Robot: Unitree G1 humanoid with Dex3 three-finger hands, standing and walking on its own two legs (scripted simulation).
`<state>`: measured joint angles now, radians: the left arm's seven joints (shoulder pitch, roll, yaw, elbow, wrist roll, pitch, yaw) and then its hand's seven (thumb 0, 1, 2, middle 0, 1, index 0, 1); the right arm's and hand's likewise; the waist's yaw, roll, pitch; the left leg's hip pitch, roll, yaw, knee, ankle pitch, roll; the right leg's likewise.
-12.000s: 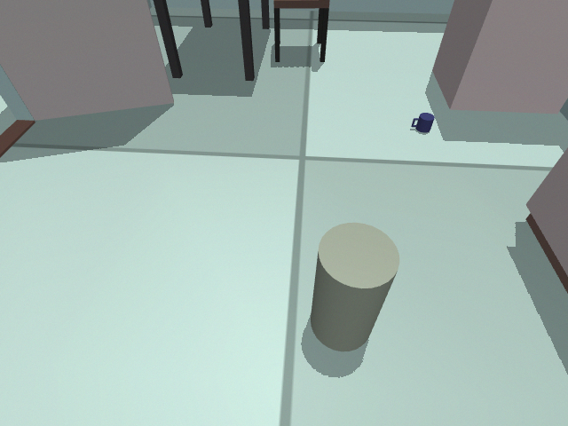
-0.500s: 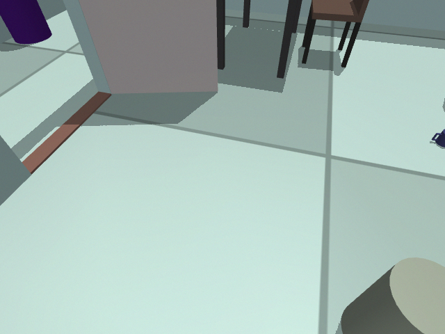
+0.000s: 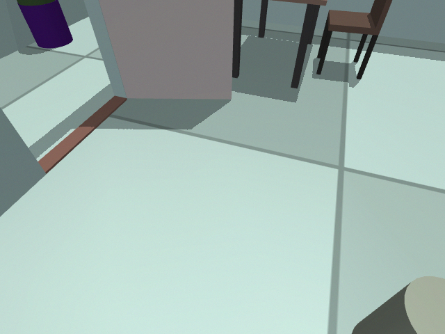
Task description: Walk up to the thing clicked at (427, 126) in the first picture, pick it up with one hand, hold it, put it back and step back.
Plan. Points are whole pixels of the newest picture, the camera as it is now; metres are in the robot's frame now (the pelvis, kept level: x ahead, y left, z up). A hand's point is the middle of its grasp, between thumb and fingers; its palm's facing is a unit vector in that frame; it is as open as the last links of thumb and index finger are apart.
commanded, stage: walk up
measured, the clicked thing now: out of the picture +1.37 -1.51 -0.73
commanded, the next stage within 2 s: none
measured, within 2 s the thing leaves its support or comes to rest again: neither
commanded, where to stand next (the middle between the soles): +0.48 +0.05 m, yaw +7 degrees
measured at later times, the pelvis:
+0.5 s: pelvis +0.15 +0.08 +0.00, yaw +2 degrees
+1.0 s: pelvis +0.34 +0.07 -0.01, yaw -14 degrees
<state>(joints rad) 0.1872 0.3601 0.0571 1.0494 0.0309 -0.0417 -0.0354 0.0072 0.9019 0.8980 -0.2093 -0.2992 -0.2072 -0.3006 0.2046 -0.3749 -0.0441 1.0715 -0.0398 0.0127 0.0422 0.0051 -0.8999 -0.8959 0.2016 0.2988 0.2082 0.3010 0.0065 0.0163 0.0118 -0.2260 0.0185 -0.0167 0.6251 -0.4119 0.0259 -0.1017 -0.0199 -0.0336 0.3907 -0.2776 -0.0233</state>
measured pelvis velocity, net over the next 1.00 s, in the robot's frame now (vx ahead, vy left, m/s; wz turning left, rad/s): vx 0.34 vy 0.07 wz -0.25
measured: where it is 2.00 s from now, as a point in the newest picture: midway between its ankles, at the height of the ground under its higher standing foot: (208, 305)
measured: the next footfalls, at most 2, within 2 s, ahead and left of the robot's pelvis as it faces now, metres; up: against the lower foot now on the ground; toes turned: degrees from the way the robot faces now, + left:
left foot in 0.18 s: +0.15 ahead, +0.19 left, +0.00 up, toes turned +6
right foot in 0.66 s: +0.37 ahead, -0.08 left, +0.00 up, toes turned -10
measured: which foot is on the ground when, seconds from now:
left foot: up 0.00-0.16, down 0.18-0.70, up 0.72-1.00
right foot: down 0.00-0.20, up 0.22-0.64, down 0.66-1.00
